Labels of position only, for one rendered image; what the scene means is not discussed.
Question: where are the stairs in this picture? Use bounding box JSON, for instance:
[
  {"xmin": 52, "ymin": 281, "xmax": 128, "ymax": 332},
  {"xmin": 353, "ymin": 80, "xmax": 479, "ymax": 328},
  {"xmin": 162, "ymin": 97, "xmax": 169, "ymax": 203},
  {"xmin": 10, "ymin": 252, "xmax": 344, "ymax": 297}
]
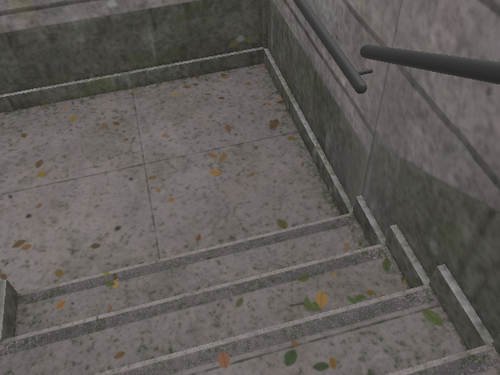
[{"xmin": 0, "ymin": 212, "xmax": 500, "ymax": 375}]

